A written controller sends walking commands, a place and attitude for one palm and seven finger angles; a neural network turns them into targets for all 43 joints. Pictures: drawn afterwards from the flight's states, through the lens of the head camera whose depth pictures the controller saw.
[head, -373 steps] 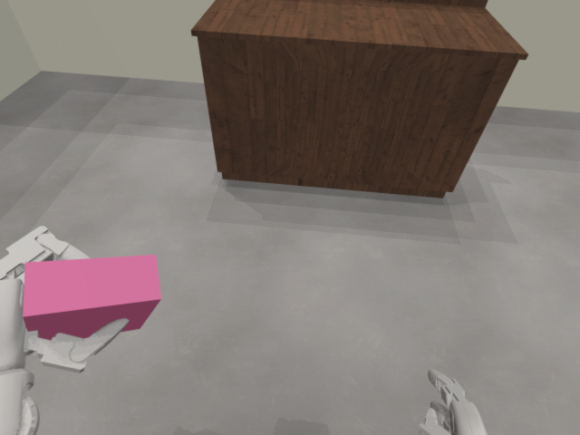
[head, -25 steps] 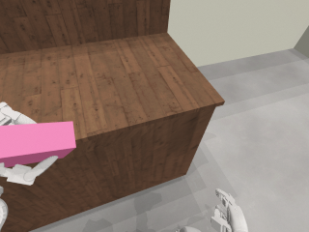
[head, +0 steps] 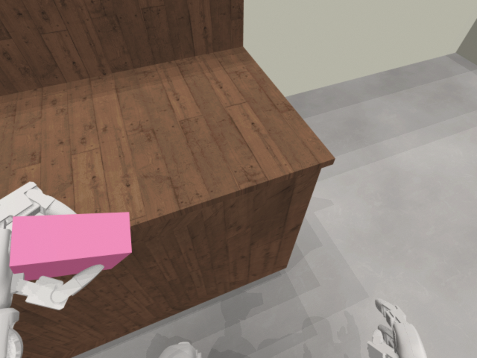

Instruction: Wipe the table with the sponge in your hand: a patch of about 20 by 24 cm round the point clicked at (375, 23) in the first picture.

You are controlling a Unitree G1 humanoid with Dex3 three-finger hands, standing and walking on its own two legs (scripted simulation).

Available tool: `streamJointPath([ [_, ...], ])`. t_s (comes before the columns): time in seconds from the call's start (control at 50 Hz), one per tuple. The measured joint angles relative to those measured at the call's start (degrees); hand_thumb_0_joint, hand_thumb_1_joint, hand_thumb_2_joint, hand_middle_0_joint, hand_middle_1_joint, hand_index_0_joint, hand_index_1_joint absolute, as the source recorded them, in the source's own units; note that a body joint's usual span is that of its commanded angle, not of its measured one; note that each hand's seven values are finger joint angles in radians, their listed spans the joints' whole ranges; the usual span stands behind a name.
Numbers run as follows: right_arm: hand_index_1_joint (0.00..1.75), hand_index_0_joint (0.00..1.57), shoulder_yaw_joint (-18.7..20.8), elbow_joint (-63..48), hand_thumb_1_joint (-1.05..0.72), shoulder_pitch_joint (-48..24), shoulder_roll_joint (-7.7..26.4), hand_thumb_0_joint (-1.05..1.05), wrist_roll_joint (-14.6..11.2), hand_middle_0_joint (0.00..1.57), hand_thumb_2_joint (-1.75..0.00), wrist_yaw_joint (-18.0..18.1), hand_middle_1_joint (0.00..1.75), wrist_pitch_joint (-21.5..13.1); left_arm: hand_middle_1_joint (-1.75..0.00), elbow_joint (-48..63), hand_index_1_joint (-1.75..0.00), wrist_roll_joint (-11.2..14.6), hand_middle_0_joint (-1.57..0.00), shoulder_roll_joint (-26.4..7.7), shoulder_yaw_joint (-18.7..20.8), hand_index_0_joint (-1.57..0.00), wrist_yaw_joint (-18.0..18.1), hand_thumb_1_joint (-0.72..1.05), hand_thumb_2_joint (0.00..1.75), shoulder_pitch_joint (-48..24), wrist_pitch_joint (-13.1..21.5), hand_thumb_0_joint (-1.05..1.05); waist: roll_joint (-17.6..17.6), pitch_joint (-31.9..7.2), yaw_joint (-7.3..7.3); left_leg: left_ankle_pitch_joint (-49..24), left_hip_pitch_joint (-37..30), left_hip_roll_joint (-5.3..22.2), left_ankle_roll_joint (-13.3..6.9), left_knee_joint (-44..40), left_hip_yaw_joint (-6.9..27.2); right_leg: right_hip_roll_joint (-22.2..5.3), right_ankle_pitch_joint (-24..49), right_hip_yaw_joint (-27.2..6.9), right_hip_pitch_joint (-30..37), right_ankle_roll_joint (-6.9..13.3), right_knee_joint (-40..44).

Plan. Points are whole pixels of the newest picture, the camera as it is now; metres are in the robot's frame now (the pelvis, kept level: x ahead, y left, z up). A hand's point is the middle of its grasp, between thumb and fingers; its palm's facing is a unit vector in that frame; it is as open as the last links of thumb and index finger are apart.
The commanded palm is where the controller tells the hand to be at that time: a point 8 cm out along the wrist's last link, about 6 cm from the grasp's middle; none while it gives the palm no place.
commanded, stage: take the last steps up to it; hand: left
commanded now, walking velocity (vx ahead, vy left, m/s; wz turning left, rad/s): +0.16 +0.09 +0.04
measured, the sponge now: (87, 246) +0.23 +0.19 +0.14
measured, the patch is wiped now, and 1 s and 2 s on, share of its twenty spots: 0.00 0.00 0.00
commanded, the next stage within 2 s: come to a stop and stand still in 0.24 s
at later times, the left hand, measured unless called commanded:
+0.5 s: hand (20, 230) +0.24 +0.26 +0.17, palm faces +0.38 -0.78 -0.50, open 9.3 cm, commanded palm +0.17 +0.30 +0.17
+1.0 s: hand out of the picture +0.23 +0.30 +0.17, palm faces +0.46 -0.82 -0.33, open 9.3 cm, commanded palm +0.17 +0.31 +0.17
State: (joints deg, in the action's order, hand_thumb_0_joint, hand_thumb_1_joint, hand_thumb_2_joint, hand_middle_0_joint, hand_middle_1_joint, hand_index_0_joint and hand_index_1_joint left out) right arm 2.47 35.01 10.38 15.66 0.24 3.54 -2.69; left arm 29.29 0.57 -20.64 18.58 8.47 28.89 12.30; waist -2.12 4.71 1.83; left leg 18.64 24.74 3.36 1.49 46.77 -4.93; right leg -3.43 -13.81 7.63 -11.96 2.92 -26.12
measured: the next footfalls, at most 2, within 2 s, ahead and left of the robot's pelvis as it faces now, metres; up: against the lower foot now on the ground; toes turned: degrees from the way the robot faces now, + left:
left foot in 0.14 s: +0.09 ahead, +0.14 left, +0.00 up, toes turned +5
right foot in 0.50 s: +0.06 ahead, -0.08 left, +0.00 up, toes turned -4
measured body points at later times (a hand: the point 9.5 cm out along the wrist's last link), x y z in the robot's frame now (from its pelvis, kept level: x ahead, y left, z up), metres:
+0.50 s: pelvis +0.01 +0.02 -0.01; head +0.05 +0.02 +0.44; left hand +0.21 +0.30 +0.20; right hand +0.19 -0.16 -0.11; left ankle +0.05 +0.14 -0.75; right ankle +0.02 -0.07 -0.74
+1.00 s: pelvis +0.01 +0.03 -0.01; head +0.01 +0.06 +0.44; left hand +0.20 +0.34 +0.19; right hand +0.18 -0.21 -0.06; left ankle +0.05 +0.14 -0.75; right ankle +0.02 -0.07 -0.75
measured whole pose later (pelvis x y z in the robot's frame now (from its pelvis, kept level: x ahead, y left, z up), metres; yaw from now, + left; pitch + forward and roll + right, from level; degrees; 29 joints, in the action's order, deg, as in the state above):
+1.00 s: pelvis +0.01 +0.03 -0.01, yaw -1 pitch -2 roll -1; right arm 0.2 33.1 13.0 13.0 0.1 3.1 -7.9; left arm 25.0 1.6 -21.3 22.7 7.5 20.5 11.2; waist -1.9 2.2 -1.8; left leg 12.2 14.1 3.2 -0.9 28.8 -5.5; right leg 1.1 -12.6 4.2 -10.4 1.4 -25.4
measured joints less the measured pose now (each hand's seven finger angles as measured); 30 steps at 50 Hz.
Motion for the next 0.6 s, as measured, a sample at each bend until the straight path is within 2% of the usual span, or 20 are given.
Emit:
streamJointPath([
  [0.06,0.30,0.20,0.7,-1.3,-0.91,0.6,0.0,0.01,0.0,0.20,-0.90,0.1,0.30,0.0,-1.33,3.9,-1.33,0.3,-0.84,-1.8,1.2,-0.84,0.2,-0.43,1.01,1.3,0.5,-0.01,-0.5,0.1,-0.28,-0.7,-3.0,-0.2,-0.3,-7.2,-1.0,-0.1,-0.8,0.2,-0.2,-0.6,-1.1],
  [0.12,0.30,0.20,0.8,-2.4,-0.91,1.7,-0.2,0.01,-0.1,0.20,-0.90,0.3,0.30,0.2,-1.33,6.1,-1.33,0.7,-0.84,-2.8,2.9,-0.84,0.7,-0.43,1.01,1.9,0.8,-0.01,0.1,-0.7,-0.79,-4.5,-8.2,-0.6,-0.8,-16.3,-1.9,0.2,-3.1,0.4,-0.9,-1.8,-4.6],
  [0.14,0.30,0.20,0.9,-2.5,-0.91,1.9,-0.4,0.01,-0.2,0.20,-0.90,0.5,0.30,0.2,-1.33,6.1,-1.33,0.9,-0.84,-3.1,3.5,-0.84,0.9,-0.43,1.01,1.5,1.0,-0.01,0.4,-1.1,-0.99,-6.7,-9.2,-0.7,-1.5,-17.8,-1.9,0.2,-4.3,0.3,-1.6,-2.2,-6.8],
  [0.2,0.30,0.20,0.1,-1.5,-0.91,1.4,-3.3,0.01,-0.6,0.20,-0.90,0.7,0.30,0.4,-1.33,2.6,-1.33,0.7,-0.84,-2.9,4.3,-0.84,1.3,-0.43,1.01,-1.6,1.1,-0.01,-0.7,-1.4,-2.34,-4.7,-9.0,-1.3,-3.0,-14.8,-3.0,0.3,-14.4,-2.7,-5.5,-3.0,-18.8],
  [0.24,0.30,0.20,-1.2,-0.8,-0.91,1.2,-5.0,0.01,-0.4,0.20,-0.90,0.4,0.30,-0.1,-1.33,-0.6,-1.33,0.2,-0.84,-2.2,4.1,-0.84,1.1,-0.43,1.01,-3.5,0.4,-0.01,0.1,-2.0,-2.29,-4.1,-9.1,-1.0,-3.4,-15.0,-2.5,1.0,-15.2,-3.0,-8.6,-3.4,-26.8],
  [0.28,0.30,0.20,-2.5,-0.4,-0.91,1.2,-6.6,0.01,-0.5,0.20,-0.90,-0.1,0.30,-0.9,-1.33,-2.0,-1.33,-0.1,-0.84,-1.1,3.3,-0.84,0.9,-0.43,1.01,-5.0,-0.9,-0.01,0.8,-2.0,-2.55,-4.8,-9.6,-0.8,-3.4,-16.1,-2.1,0.9,-13.1,-2.9,-10.4,-3.9,-30.2],
  [0.32,0.30,0.20,-3.7,-0.2,-0.90,1.1,-7.8,0.01,-0.4,0.20,-0.90,-0.7,0.30,-1.6,-1.33,-1.6,-1.33,-0.1,-0.84,0.0,2.3,-0.84,0.7,-0.43,1.01,-5.3,-1.6,-0.01,1.3,-1.9,-2.82,-5.4,-10.0,-0.8,-3.5,-17.3,-2.2,0.5,-11.0,-2.9,-11.3,-4.3,-29.9],
  [0.38,0.30,0.20,-5.1,-0.2,-0.90,1.0,-9.1,0.01,-0.1,0.21,-0.90,-1.1,0.30,-2.6,-1.33,0.7,-1.33,0.1,-0.84,0.7,0.7,-0.84,0.2,-0.43,1.01,-4.0,-1.9,-0.01,1.7,-1.5,-2.89,-6.2,-10.3,-1.0,-3.4,-18.7,-2.2,0.3,-9.6,-2.9,-10.5,-4.6,-24.7],
  [0.48,0.30,0.21,-6.3,-0.3,-0.90,0.5,-9.6,0.01,0.3,0.21,-0.90,-1.1,0.30,-3.0,-1.33,2.3,-1.33,0.7,-0.84,-1.6,1.0,-0.84,0.0,-0.43,1.01,-2.5,-1.8,-0.01,2.2,-0.7,-2.85,-6.5,-9.6,-0.7,-2.3,-18.7,-2.1,1.8,-8.0,-2.0,-5.1,-4.8,-10.5],
  [0.5,0.30,0.21,-5.5,-0.8,-0.90,1.3,-9.7,0.01,1.0,0.21,-0.90,-1.1,0.30,-3.9,-1.33,1.3,-1.33,-0.7,-0.84,-4.5,2.2,-0.84,-1.3,-0.43,1.01,-5.3,-2.0,-0.01,1.6,-0.8,-4.06,-5.6,-8.0,-0.7,-2.0,-16.8,-2.5,2.1,-4.6,-2.7,-4.0,-4.1,-7.1],
  [0.52,0.30,0.21,-5.0,-0.8,-0.90,1.7,-9.3,0.01,1.3,0.21,-0.90,-0.9,0.30,-4.7,-1.33,-1.9,-1.33,-1.5,-0.84,-7.3,3.5,-0.84,-2.6,-0.43,1.01,-10.1,-1.1,-0.01,1.5,-0.5,-5.31,-4.5,-6.1,-0.4,-1.7,-13.8,-2.2,2.5,-0.5,-2.8,-4.6,-2.1,-6.5],
  [0.54,0.30,0.21,-4.8,-0.2,-0.90,1.1,-8.4,0.01,1.1,0.21,-0.90,-1.0,0.30,-4.6,-1.33,-5.2,-1.33,-1.4,-0.84,-8.3,4.6,-0.84,-3.3,-0.43,1.01,-14.4,-0.6,-0.01,2.5,0.5,-5.62,-3.7,-5.1,0.2,-1.6,-11.6,-0.7,3.3,-0.5,-2.1,-4.8,-0.7,-7.5],
  [0.56,0.30,0.21,-4.7,0.4,-0.90,0.4,-7.3,0.01,0.8,0.21,-0.90,-1.3,0.30,-4.4,-1.33,-8.5,-1.33,-0.8,-0.84,-8.2,5.7,-0.84,-3.3,-0.43,1.01,-17.3,-0.4,-0.01,3.5,1.4,-5.31,-3.9,-5.3,0.4,-1.7,-11.6,0.6,4.2,-1.4,-1.6,-4.3,0.1,-7.8],
  [0.6,0.30,0.21,-4.1,1.2,-0.90,-0.4,-5.9,0.01,0.0,0.21,-0.90,-2.2,0.30,-4.2,-1.33,-12.6,-1.33,0.4,-0.84,-6.6,7.7,-0.84,-2.7,-0.43,1.01,-19.3,-1.4,-0.01,3.4,2.3,-4.21,-4.9,-7.1,0.1,-1.2,-13.6,0.4,4.2,-2.5,-2.2,-3.3,0.4,-7.3],
])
